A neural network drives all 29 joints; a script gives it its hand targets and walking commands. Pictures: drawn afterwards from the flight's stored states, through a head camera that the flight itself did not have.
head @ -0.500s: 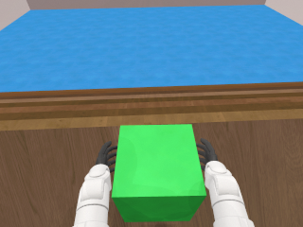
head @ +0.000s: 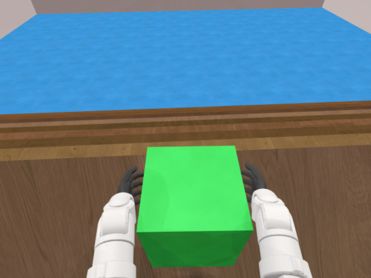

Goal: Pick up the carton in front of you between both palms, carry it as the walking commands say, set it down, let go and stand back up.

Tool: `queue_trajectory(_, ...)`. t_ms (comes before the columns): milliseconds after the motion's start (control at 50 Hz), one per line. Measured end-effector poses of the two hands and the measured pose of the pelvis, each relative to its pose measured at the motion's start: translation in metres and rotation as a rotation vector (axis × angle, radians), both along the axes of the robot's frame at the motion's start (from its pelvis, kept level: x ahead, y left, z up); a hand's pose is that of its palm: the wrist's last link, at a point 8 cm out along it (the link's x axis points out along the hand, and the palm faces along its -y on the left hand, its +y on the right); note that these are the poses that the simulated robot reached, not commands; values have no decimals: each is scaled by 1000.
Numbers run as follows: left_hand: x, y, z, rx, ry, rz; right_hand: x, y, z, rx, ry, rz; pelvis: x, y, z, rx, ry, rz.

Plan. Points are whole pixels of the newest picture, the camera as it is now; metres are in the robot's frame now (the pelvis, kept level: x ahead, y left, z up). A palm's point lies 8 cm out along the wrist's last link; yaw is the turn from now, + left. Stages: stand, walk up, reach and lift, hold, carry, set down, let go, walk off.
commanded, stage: reach and lift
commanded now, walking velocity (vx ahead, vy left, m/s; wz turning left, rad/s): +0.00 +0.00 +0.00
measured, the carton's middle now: (191, 209) +0.31 +0.00 -0.04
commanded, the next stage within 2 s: hold in 0.56 s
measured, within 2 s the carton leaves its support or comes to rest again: neither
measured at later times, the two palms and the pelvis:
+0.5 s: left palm (125, 195) +0.30 +0.15 +0.04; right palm (259, 191) +0.31 -0.15 +0.04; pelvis +0.02 +0.00 +0.01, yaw +0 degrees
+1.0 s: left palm (123, 197) +0.29 +0.15 +0.05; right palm (263, 193) +0.29 -0.15 +0.05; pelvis +0.00 +0.00 +0.00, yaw +0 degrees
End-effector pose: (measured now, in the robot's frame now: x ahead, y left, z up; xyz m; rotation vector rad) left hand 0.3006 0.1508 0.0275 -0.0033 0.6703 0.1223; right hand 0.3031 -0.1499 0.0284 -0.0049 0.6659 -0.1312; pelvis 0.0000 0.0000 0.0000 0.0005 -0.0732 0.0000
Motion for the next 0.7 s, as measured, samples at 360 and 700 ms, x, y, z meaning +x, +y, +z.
queue_trajectory(360,4,0,7,30,9,-21,4,0,7,-28,9,25,18,-1,5,1,-12,2)
queue_trajectory(700,-5,-1,24,30,-27,-19,-4,-1,24,-27,-27,20,16,-1,6,0,-40,4)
